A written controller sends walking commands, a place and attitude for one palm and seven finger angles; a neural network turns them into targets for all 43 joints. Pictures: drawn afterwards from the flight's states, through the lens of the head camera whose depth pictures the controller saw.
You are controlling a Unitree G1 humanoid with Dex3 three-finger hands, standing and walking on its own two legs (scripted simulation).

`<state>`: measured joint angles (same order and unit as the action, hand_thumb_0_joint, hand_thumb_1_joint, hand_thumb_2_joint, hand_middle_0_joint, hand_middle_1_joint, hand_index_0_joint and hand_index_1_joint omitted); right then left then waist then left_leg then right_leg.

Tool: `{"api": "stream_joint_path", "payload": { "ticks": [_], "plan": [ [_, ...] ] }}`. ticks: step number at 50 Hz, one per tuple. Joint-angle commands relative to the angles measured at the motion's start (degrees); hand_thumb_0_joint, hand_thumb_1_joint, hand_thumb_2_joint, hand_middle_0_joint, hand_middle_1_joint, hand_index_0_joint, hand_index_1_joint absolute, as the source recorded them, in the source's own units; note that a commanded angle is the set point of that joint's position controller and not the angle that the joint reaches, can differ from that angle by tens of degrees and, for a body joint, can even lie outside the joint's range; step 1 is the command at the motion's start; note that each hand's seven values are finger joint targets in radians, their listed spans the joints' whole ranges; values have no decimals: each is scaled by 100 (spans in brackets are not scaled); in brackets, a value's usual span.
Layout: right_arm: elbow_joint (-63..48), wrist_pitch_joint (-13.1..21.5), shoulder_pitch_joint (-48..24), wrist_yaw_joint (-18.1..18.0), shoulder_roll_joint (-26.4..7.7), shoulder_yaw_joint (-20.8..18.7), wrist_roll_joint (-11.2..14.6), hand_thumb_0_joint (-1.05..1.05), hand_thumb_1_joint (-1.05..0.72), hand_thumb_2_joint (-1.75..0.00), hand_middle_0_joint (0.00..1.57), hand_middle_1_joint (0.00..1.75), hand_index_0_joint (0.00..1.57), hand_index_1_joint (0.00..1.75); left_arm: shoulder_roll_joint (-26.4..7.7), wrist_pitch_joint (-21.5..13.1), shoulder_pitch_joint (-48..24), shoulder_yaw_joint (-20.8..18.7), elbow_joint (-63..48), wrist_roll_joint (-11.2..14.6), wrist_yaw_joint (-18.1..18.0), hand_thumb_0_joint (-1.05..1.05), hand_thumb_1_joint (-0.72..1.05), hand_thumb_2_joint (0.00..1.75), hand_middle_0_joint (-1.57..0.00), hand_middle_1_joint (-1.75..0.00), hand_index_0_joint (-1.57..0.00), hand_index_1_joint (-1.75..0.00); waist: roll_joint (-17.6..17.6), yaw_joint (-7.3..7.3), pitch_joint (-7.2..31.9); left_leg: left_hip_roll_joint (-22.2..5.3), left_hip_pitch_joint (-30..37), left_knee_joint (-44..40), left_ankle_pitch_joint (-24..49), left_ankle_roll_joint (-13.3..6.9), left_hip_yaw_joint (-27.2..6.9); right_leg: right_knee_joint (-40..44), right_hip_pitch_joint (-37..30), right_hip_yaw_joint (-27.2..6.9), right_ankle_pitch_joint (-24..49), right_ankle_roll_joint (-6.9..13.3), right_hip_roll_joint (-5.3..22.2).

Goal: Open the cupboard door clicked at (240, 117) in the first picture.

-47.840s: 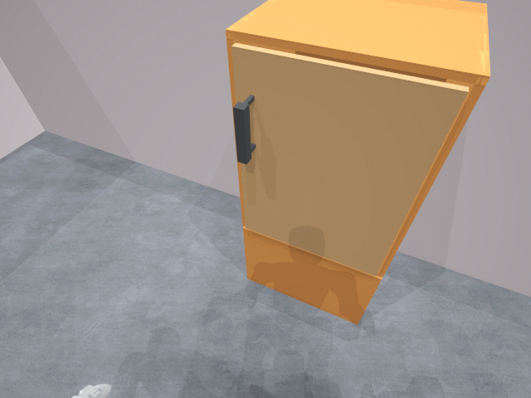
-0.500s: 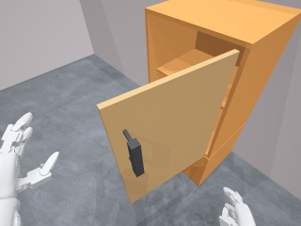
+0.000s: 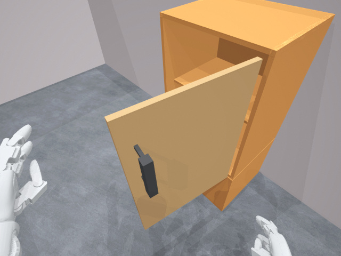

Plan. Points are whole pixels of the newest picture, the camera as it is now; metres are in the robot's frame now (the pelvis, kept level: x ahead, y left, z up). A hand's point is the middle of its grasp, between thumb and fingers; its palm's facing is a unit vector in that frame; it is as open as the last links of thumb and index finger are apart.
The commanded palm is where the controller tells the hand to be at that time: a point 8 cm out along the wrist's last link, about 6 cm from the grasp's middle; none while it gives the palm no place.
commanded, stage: step back with the hand held close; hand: left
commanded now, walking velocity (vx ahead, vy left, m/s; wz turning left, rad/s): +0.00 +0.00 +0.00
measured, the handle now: (145, 171) +0.30 +0.11 +0.04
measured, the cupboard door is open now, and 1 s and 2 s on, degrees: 80 80 80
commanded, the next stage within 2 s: stop stepping back and stand still in 1.24 s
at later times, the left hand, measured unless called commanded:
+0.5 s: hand (29, 195) +0.16 +0.27 +0.15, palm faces +0.32 -0.78 -0.53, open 7.4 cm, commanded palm +0.10 +0.32 +0.17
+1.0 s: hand out of the picture +0.09 +0.29 +0.16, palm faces +0.43 -0.76 -0.50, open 7.4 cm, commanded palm +0.01 +0.33 +0.17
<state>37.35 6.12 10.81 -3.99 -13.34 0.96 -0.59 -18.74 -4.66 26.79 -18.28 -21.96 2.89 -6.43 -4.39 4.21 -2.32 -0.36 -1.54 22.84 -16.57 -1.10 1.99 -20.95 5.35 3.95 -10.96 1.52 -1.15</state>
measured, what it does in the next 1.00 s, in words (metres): walks backwards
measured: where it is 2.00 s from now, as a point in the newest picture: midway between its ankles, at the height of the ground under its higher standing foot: outside the picture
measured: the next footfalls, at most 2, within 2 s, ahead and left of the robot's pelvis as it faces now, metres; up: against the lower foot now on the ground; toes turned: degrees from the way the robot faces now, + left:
right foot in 1.26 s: -0.27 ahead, -0.11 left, +0.00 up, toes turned -5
left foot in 1.48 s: -0.13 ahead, +0.08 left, +0.00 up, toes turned -3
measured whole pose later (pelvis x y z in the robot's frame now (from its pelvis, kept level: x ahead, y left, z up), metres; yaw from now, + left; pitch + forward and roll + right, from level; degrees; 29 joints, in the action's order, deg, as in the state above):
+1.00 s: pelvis -0.13 +0.03 -0.02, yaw +1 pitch -1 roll -3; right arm 33.7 5.0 12.6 -4.9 -11.4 -0.6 -1.0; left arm -24.3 -13.5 29.4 -26.1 -32.4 -0.4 -9.3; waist -0.3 -1.4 -4.7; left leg 0.7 -24.9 37.5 -11.8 -4.8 2.2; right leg -56.9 29.1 -1.5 -22.4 -0.7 -2.4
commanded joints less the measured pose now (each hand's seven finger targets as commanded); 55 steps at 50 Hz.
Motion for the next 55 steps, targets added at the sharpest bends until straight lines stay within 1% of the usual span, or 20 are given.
{"api": "stream_joint_path", "payload": {
  "ticks": [1, 5, 6, 7, 10, 13, 16, 23, 29, 33, 38, 41, 42, 44, 45, 46, 47, 49, 51, 55],
  "plan": [
    [-900, 339, -788, -35, -533, -208, 37, 0, -90, -90, 20, 30, 20, 30, -1064, -380, -490, -684, -1042, -5, -111, 0, 90, 90, -20, -30, -20, -30, 205, -5, 307, -112, -440, -336, 1480, -13, -175, 301, -327, -412, 814, 0, 175],
    [-916, 357, -871, -37, -557, -202, 52, 0, -90, -90, 20, 30, 20, 30, -1218, -470, -1154, -727, -1430, -3, -115, 0, 90, 90, -20, -30, -20, -30, 13, -25, 409, -97, -415, -374, 1209, -32, -212, 360, -333, -452, 521, 3, 198],
    [-1118, 280, -667, -52, -650, -178, 132, 0, -90, -90, 20, 30, 20, 30, -1964, -731, -1500, -1513, -1504, -20, -167, 0, 90, 90, -20, -30, -20, -30, 307, -320, -80, -186, -829, -216, 733, -113, -326, 658, 379, -1088, 676, 16, 455],
    [-1018, 198, -635, -60, -583, -216, 83, 0, -90, -90, 20, 30, 20, 30, -1476, -752, -763, -1186, -964, -27, -96, 0, 90, 90, -20, -30, -20, -30, 696, -327, 116, -167, -732, -50, 712, -134, -377, 686, 394, -1098, 673, 26, 601],
    [-1111, 61, -692, -44, -636, -247, 50, 0, -90, -90, 20, 30, 20, 30, -1211, -764, -214, -907, -1044, -64, -42, 0, 90, 90, -20, -30, -20, -30, 304, -345, 439, -199, -677, 14, 1044, -101, -305, 490, 410, -1027, 1113, 37, 698],
    [-1165, -27, -663, -58, -689, -312, 41, 0, -90, -90, 20, 30, 20, 30, -1257, -799, 191, -976, -1249, -66, -82, 0, 90, 90, -20, -30, -20, -30, -1, -326, 937, -308, -767, -30, 1546, -64, -346, 74, 102, -877, 1701, 17, 682],
    [-1317, -120, -632, -72, -660, -368, 74, 0, -90, -90, 20, 30, 20, 30, -1444, -791, 430, -1204, -1519, -62, -135, 0, 90, 90, -20, -30, -20, -30, 388, -318, 1356, -403, -891, 51, 2004, -49, -398, -302, -94, -837, 2190, -34, 617],
    [-1463, -221, -690, -147, -668, -437, 93, 0, -90, -90, 20, 30, 20, 30, -1596, -830, 600, -1465, -1766, -77, -229, 0, 90, 90, -20, -30, -20, -30, 72, -303, 1145, -534, -1626, -75, 1839, -84, -646, -828, 4, -802, 2030, -61, 527],
    [-1540, -101, -565, -159, -747, -432, 76, 0, -90, -90, 20, 30, 20, 30, -1378, -923, 328, -1322, -1843, -238, -249, 0, 90, 90, -20, -30, -20, -30, -367, -312, 584, -931, -3226, -691, -221, -423, -945, -1715, -409, -697, 878, -194, 275],
    [-1538, -14, -496, -176, -794, -459, 68, 0, -90, -90, 20, 30, 20, 30, -1427, -1003, -75, -1399, -1724, -381, -282, 0, 90, 90, -20, -30, -20, -30, -60, -353, 262, -962, -4213, -704, -2048, -611, -1059, -1894, -595, -865, 397, -212, 268],
    [-1445, 38, -260, -127, -724, -476, 57, 0, -90, -90, 20, 30, 20, 30, -1478, -1084, -300, -1340, -1863, -335, -292, 0, 90, 90, -20, -30, -20, -30, 1026, -480, 297, -219, -2823, 1030, -1811, -314, -647, -160, 1342, -2035, -1214, 205, 1030],
    [-1256, 34, -234, -65, -552, -357, 50, 0, -90, -90, 20, 30, 20, 30, -1501, -1113, -215, -1280, -1972, -243, -380, 0, 90, 90, -20, -30, -20, -30, 1340, -514, 616, -28, -1440, 2057, -1007, -114, -427, 346, 2505, -1951, -1719, 425, 1535],
    [-1257, 40, -266, -72, -549, -340, 48, 0, -90, -90, 20, 30, 20, 30, -1550, -1125, -138, -1335, -2015, -238, -405, 0, 90, 90, -20, -30, -20, -30, 1188, -510, 670, -62, -1316, 1808, -947, -128, -435, 195, 2543, -1780, -1580, 365, 1456],
    [-1369, 63, -323, -139, -673, -364, 43, 0, -90, -90, 20, 30, 20, 30, -1621, -1189, 150, -1507, -2217, -206, -441, 0, 90, 90, -20, -30, -20, -30, 35, -488, 660, -522, -1889, 390, -1482, -305, -1130, -870, 2155, -1212, -1461, 66, 820],
    [-1464, 99, -415, -156, -754, -378, 31, 0, -90, -90, 20, 30, 20, 30, -1541, -1245, 169, -1536, -2441, -234, -449, 0, 90, 90, -20, -30, -20, -30, -1092, -447, 673, -1182, -2918, -757, -2227, -523, -1939, -2233, 1315, -721, -1149, -170, 251],
    [-1455, 179, -442, -175, -727, -412, -40, 0, -90, -90, 20, 30, 20, 30, -1613, -1291, 116, -1729, -2534, -328, -482, 0, 90, 90, -20, -30, -20, -30, -1721, -431, 709, -1897, -3849, -1652, -2677, -787, -2703, -3932, 555, -473, -1118, -313, -191],
    [-1337, 254, -343, -166, -557, -422, -93, 0, -90, -90, 20, 30, 20, 30, -1716, -1290, -48, -1786, -2562, -370, -517, 0, 90, 90, -20, -30, -20, -30, -1177, -494, 615, -2048, -3768, -1735, -2102, -905, -2758, -4873, 843, -759, -1389, -259, -188],
    [-1236, 333, -400, -109, -561, -497, 0, 0, -90, -90, 20, 30, 20, 30, -1657, -1279, 153, -1717, -2310, -273, -505, 0, 90, 90, -20, -30, -20, -30, -226, -444, 756, -1943, -2930, -1134, -1205, -870, -2223, -4825, 1405, -881, -1635, -218, -115],
    [-1117, 445, -357, -77, -525, -499, 12, 0, -90, -90, 20, 30, 20, 30, -1522, -1188, 392, -1630, -2092, -166, -516, 0, 90, 90, -20, -30, -20, -30, -129, -423, 749, -1664, -2019, -963, -391, -781, -1804, -4176, 1848, -665, -1683, -262, -32],
    [-841, 537, -251, -29, -539, -424, -13, 0, -90, -90, 20, 30, 20, 30, -1210, -1072, 357, -1145, -2068, -77, -442, 0, 90, 90, -20, -30, -20, -30, -681, -464, 1070, -1446, -820, -1145, 649, -508, -1438, -2315, 1587, -277, -1943, -252, -100]
  ]
}}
